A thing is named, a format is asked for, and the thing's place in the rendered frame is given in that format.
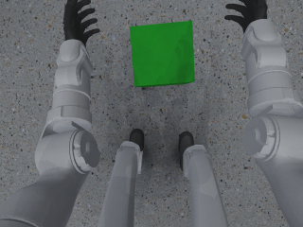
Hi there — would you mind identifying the robot right forearm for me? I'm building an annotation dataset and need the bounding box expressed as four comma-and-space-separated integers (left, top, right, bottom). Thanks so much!
241, 19, 303, 118

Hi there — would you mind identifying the left robot upper arm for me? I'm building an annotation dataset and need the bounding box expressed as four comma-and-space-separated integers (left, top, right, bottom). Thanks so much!
0, 129, 100, 227

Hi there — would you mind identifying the carton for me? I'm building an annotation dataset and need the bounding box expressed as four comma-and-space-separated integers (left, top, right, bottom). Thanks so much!
130, 21, 195, 88

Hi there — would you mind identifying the robot left foot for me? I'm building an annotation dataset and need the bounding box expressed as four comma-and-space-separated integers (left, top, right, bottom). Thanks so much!
129, 129, 145, 151

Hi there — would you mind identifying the right robot upper arm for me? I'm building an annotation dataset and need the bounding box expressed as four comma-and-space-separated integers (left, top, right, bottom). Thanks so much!
241, 113, 303, 227

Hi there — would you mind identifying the robot left forearm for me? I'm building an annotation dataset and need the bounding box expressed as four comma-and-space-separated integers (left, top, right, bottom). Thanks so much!
34, 39, 93, 165

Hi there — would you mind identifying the robot left hand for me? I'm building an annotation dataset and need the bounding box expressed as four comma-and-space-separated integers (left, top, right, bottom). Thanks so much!
63, 0, 100, 47

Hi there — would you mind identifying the robot right hand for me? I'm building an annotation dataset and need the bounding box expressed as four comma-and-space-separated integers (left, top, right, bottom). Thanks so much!
224, 0, 268, 34

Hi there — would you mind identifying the right robot shin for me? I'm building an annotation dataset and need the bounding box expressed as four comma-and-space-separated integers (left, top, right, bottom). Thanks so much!
184, 145, 212, 163

